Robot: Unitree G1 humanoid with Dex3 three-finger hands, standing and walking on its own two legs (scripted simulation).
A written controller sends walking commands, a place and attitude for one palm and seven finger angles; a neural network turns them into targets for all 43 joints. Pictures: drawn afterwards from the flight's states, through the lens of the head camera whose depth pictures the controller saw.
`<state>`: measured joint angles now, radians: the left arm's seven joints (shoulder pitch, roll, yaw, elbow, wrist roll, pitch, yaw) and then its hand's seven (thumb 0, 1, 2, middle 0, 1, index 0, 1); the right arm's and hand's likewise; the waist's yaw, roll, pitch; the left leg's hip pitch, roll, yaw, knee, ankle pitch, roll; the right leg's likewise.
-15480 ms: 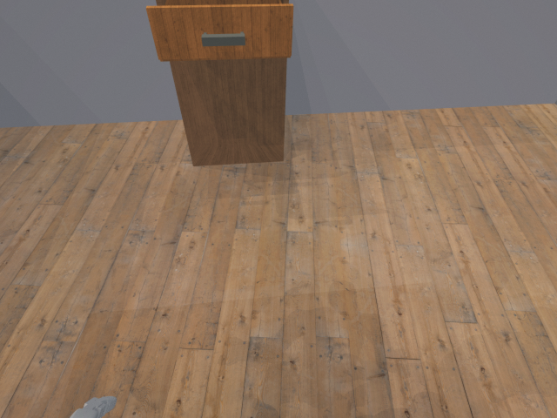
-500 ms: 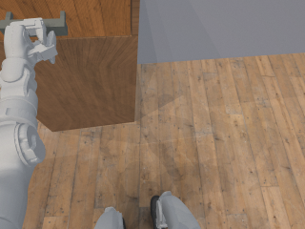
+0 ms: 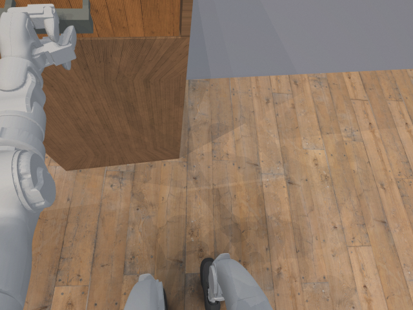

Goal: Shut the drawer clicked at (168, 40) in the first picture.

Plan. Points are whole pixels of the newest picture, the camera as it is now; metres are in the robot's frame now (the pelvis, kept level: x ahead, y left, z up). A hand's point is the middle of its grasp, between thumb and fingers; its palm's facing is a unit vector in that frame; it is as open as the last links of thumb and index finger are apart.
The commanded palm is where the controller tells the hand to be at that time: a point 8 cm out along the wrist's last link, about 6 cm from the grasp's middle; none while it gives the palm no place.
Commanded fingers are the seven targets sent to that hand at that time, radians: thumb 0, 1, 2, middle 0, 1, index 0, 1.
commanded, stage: pull the fist back off the drawer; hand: left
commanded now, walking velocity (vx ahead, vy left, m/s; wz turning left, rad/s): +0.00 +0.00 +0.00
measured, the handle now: (48, 12) +0.64 +0.19 +0.10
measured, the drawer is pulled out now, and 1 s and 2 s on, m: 0.00 0.00 0.00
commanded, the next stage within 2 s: draw the hand back to the body in 0.48 s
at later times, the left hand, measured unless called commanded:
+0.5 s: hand (69, 51) +0.55 +0.15 +0.10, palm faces +0.02 -1.00 -0.03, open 3.2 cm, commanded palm +0.52 +0.20 +0.10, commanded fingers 0.00 0.90 0.90 -1.40 -1.60 -1.40 -1.60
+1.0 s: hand (22, 97) +0.43 +0.19 +0.14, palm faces +0.03 -1.00 -0.03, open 3.2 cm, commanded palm +0.40 +0.23 +0.15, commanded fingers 0.00 0.90 0.90 -1.40 -1.60 -1.40 -1.60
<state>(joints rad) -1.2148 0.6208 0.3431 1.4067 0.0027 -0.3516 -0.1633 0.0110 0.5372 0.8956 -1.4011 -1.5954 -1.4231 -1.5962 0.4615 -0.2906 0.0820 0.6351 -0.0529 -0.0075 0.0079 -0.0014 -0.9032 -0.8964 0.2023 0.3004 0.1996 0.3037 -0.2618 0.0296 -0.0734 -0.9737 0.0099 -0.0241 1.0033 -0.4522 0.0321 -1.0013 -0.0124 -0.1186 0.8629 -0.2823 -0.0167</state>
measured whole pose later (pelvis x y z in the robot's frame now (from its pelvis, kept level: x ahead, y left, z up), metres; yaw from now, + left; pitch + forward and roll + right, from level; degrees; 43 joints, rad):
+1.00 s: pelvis +0.06 +0.00 +0.05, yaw -1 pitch +10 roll -2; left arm -0.29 0.29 0.27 0.47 -0.22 -0.22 -0.21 0.01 0.90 0.90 -1.40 -1.60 -1.40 -1.60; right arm 0.31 -0.26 0.02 0.55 0.04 0.01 0.00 0.00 -0.91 -0.90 0.20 0.30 0.20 0.30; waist -0.04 0.05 -0.11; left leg -0.43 0.01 0.02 0.69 -0.44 0.02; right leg -0.51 0.01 -0.06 0.64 -0.30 -0.01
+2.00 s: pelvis +0.04 -0.01 +0.07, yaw +0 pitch -5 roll -1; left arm 0.49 0.31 0.28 -0.43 -0.05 -0.10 0.11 0.01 0.89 0.90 -1.41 -1.59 -1.40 -1.60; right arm 0.21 -0.24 0.02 0.63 0.00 -0.12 -0.08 0.01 -0.90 -0.90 0.20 0.30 0.20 0.30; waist 0.08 0.08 0.04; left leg -0.04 0.00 0.01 0.43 -0.30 0.02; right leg -0.12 0.01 -0.08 0.39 -0.18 -0.02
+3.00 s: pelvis -0.05 -0.01 +0.05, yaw +2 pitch +0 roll +0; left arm 0.58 0.41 0.43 -0.58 0.03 -0.29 0.14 0.01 0.88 0.90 -1.41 -1.59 -1.40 -1.59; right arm 0.27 -0.22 -0.02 0.54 0.00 -0.09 -0.07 0.01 -0.90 -0.90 0.20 0.30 0.20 0.30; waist -0.03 -0.02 0.02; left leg -0.40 -0.03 0.00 0.66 -0.27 0.04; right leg -0.44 0.02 0.05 0.63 -0.18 0.02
